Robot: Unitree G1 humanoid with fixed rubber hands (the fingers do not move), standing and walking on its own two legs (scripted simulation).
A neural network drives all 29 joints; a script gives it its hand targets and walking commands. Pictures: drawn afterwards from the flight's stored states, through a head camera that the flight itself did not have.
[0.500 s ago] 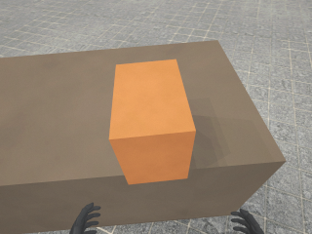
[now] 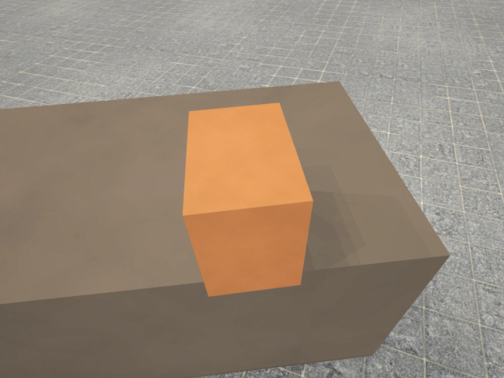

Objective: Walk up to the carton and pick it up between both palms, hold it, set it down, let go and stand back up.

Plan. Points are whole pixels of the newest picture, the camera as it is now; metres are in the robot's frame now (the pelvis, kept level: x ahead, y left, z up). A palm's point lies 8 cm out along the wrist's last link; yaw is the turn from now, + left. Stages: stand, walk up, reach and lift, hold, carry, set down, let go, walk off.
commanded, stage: stand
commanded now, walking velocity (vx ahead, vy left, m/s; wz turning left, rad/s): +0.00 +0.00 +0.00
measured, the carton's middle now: (244, 197) +0.44 +0.05 +0.03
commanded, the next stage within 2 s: none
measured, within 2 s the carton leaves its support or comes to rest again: neither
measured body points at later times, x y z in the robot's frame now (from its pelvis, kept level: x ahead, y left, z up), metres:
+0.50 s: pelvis -0.01 +0.02 +0.00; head -0.02 +0.01 +0.45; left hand -0.02 +0.23 -0.15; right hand -0.05 -0.19 -0.16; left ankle +0.00 +0.10 -0.74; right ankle +0.01 -0.13 -0.74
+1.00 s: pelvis +0.00 +0.02 +0.00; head +0.00 +0.01 +0.45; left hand -0.04 +0.21 -0.16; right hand -0.03 -0.20 -0.16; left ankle +0.00 +0.10 -0.74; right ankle +0.01 -0.13 -0.74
